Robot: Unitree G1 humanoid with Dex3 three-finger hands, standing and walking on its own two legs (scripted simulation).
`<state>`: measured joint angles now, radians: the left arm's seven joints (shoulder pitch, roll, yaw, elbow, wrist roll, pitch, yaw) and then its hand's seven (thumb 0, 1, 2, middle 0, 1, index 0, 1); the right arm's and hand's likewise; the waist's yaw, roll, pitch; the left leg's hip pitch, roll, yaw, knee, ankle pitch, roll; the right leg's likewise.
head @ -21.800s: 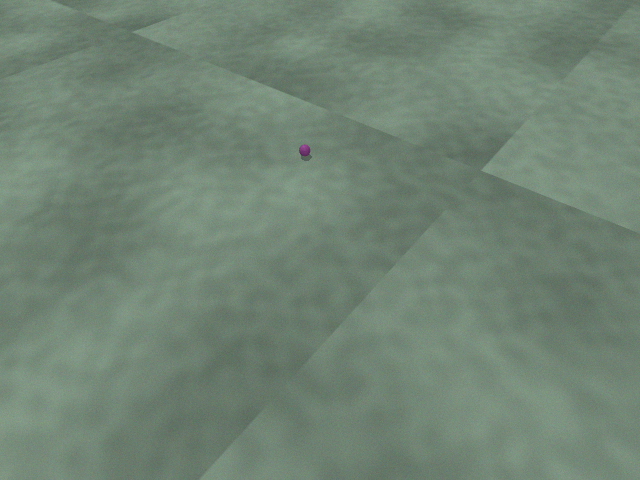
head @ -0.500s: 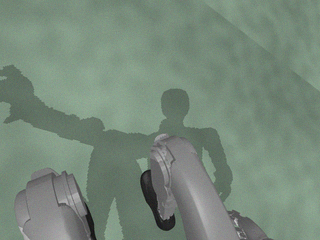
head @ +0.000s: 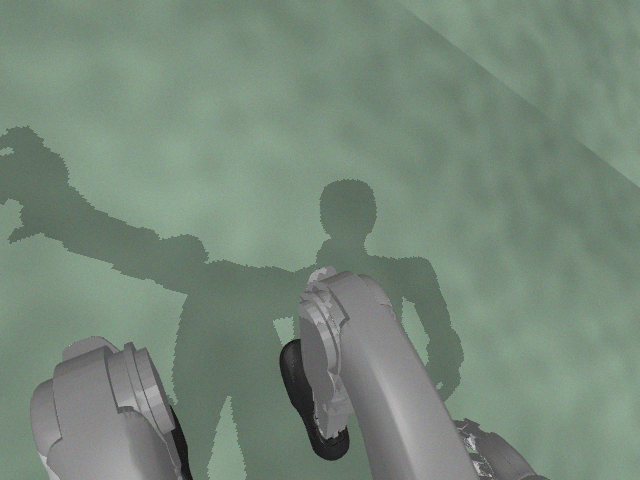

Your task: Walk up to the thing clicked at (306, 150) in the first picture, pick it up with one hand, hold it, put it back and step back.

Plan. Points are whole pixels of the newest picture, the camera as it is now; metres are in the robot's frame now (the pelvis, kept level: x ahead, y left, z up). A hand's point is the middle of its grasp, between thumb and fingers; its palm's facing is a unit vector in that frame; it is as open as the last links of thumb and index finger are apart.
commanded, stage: rise first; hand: left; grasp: from above
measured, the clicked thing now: out of the picture +0.52 +0.35 -0.30
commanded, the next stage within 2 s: none
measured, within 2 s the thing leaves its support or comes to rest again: neither
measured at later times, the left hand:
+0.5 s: hand out of the picture +0.48 +0.38 -0.17, palm faces -0.45 -0.10 -0.89, open 14.3 cm
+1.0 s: hand out of the picture +0.48 +0.38 -0.18, palm faces -0.46 -0.11 -0.88, open 14.4 cm
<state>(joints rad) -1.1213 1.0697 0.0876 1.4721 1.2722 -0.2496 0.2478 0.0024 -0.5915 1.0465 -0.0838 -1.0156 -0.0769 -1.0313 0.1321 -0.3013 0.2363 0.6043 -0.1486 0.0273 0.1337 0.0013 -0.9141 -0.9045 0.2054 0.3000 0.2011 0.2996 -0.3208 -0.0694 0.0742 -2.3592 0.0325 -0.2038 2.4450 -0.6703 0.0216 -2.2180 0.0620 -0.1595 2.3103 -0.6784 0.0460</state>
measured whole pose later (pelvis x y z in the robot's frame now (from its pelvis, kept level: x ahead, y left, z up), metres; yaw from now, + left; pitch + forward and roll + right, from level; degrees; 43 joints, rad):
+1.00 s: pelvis +0.00 +0.00 +0.00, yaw +0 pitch +32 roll -13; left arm -1.13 1.08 0.09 1.48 1.28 -0.25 0.25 0.00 -0.59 1.07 -0.09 -0.98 -0.07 -1.01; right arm 0.13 -0.31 0.25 0.59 -0.15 0.02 0.13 0.00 -0.91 -0.90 0.21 0.30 0.20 0.30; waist -0.33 -0.07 0.09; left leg -2.36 0.03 -0.21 2.44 -0.67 0.02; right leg -2.22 0.06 -0.16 2.31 -0.67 0.04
